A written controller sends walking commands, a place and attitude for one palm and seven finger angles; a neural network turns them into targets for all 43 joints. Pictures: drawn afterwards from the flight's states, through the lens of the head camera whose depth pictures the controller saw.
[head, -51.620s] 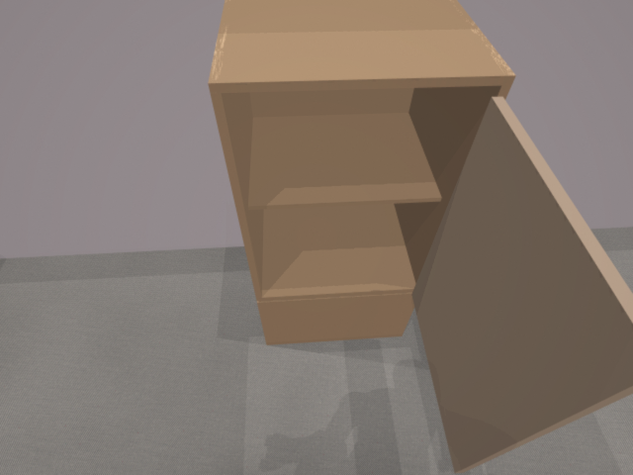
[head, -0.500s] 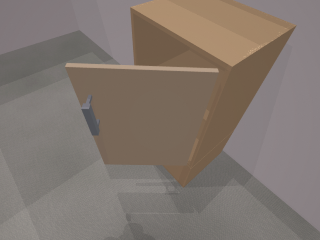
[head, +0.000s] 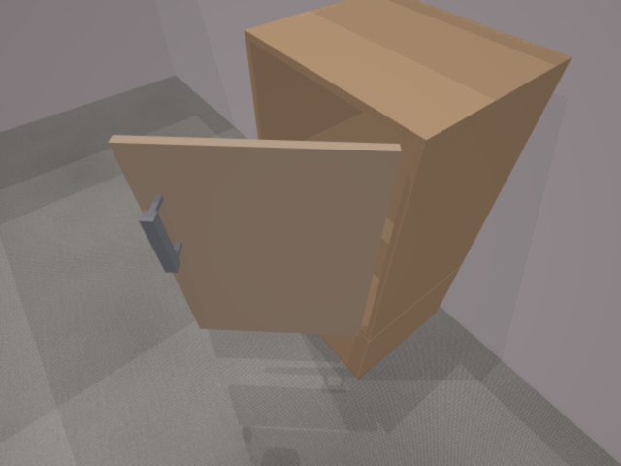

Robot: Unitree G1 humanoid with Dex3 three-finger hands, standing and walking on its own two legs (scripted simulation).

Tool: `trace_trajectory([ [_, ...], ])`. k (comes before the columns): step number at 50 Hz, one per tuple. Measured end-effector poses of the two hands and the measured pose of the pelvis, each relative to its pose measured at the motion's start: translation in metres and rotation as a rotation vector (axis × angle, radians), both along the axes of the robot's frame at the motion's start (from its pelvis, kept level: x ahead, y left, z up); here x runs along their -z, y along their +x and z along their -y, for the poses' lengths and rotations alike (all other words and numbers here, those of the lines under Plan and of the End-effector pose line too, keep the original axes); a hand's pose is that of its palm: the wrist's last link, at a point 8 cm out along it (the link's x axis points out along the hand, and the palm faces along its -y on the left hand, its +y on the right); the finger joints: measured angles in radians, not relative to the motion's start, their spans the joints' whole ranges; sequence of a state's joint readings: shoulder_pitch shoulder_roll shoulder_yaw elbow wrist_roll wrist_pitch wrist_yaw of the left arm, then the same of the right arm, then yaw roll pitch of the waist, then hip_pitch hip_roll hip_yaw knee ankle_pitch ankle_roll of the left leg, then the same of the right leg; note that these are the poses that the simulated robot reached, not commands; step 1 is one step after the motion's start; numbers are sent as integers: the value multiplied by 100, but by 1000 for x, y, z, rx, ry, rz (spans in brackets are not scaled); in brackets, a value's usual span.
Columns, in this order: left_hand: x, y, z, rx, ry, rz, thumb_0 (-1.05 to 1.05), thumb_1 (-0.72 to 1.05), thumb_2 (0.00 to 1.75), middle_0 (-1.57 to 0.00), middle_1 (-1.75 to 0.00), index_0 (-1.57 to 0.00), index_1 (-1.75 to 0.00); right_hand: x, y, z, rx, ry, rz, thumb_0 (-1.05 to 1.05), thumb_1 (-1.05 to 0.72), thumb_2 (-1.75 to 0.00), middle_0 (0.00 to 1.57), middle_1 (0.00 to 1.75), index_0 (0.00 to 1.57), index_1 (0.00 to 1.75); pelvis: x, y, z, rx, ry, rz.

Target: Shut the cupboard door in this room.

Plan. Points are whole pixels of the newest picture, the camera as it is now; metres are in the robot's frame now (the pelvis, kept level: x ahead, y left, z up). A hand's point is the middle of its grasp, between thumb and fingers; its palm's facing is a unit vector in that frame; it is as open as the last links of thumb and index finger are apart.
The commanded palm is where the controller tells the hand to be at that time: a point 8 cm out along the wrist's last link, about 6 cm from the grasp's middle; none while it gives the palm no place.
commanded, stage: come to a stop and stand still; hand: left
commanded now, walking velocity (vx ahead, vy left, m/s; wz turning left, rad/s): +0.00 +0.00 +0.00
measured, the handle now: (165, 234) +0.47 +0.28 -0.02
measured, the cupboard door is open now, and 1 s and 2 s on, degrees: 49 49 49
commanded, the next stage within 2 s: look again from close up in 0.56 s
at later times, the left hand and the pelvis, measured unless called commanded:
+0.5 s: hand out of the picture +0.02 +0.19 -0.18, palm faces +0.06 -0.98 -0.19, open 7.4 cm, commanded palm none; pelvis +0.02 +0.02 +0.00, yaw +0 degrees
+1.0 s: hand out of the picture +0.03 +0.25 -0.18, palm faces +0.00 -0.98 -0.22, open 7.4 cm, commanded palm none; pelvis -0.01 +0.06 -0.01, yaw -1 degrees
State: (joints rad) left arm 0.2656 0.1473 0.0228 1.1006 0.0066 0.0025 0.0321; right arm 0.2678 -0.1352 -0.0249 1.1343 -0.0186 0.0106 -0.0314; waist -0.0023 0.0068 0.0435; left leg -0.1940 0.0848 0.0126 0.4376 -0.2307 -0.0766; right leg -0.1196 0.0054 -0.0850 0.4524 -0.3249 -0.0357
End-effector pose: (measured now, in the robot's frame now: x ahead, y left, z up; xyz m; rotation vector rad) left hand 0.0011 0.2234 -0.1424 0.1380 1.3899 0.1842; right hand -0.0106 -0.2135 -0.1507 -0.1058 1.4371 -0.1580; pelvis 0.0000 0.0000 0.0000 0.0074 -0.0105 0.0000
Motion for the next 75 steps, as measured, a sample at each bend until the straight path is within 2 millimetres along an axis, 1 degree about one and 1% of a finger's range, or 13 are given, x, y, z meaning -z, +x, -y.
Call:
trace_trajectory([
  [9, 4, -14, 11, -27, -40, -54, 0, 91, 90, -20, -30, -20, -30, -5, 34, 8, -34, -38, 48, 1, -92, -90, 20, 30, 20, 30, -1, 10, -3, -2, 1, -4],
  [20, 4, 4, -3, -23, -28, -28, 0, 91, 90, -20, -30, -20, -30, -8, 52, 1, -44, -49, 73, 1, -93, -90, 20, 30, 20, 30, -1, 20, -11, -2, 3, -3],
  [34, 1, 29, -28, 8, 9, 22, 0, 91, 90, -20, -30, -19, -30, -8, 41, -13, -32, -38, 40, 1, -92, -90, 20, 30, 20, 30, -2, 24, -24, 1, -1, -11],
  [40, 4, 28, -41, 70, 17, 38, 0, 91, 90, -20, -30, -20, -30, -7, 43, -19, -7, -53, 125, 1, -92, -90, 20, 30, 20, 30, 5, 15, -40, 20, -14, -14],
  [47, 8, 29, -63, 71, 17, 98, 0, 91, 90, -20, -30, -20, -30, -8, 38, -38, -26, -55, 160, 1, -91, -90, 20, 30, 20, 30, 8, -1, -56, 19, -15, 21],
  [53, 6, 17, -77, 78, 13, 105, 0, 91, 90, -20, -30, -19, -30, -13, 31, -47, -44, -53, 174, 1, -92, -90, 20, 30, 20, 30, 5, -13, -66, 19, -14, 21],
  [62, 5, -18, -86, 74, 16, 30, 0, 91, 90, -20, -30, -19, -30, -16, 13, -54, -51, -47, 144, 1, -91, -90, 20, 30, 20, 30, 2, -21, -73, 20, -12, 9],
  [63, -1, -12, -91, 10, 15, 76, 1, 91, 90, -20, -30, -20, -30, -17, 14, -53, -58, -62, 170, 1, -91, -90, 20, 30, 21, 30, 3, -24, -73, 15, -15, 15],
  [64, -13, 4, -95, -15, 31, 193, 1, 91, 90, -20, -30, -20, -30, -21, 16, -52, -61, -84, 228, 1, -91, -90, 20, 30, 21, 30, 5, -27, -72, 13, -14, 14],
  [68, -88, 79, -94, -24, 76, 764, 2, 91, 90, -22, -31, -21, -31, -32, 43, -44, -81, -112, 502, 1, -91, -90, 20, 30, 21, 30, 14, -35, -67, -24, -8, -19],
  [70, -112, 110, -90, -9, 67, 1000, 1, 91, 90, -23, -33, -23, -33, -33, 61, -38, -112, -112, 608, 1, -91, -90, 20, 30, 21, 30, 22, -43, -65, -38, -16, -59],
  [72, -124, 130, -85, 28, 33, 1200, 1, 91, 90, -26, -36, -25, -36, -34, 80, -31, -142, -114, 702, 1, -90, -90, 20, 30, 21, 30, 35, -51, -60, -30, -18, -113],
  [75, -119, 137, -77, 140, -36, 1415, 1, 91, 90, -30, -40, -29, -40, -30, 108, -20, -188, -126, 819, 1, -90, -90, 20, 30, 21, 30, 61, -62, -51, -12, -15, -185],
])
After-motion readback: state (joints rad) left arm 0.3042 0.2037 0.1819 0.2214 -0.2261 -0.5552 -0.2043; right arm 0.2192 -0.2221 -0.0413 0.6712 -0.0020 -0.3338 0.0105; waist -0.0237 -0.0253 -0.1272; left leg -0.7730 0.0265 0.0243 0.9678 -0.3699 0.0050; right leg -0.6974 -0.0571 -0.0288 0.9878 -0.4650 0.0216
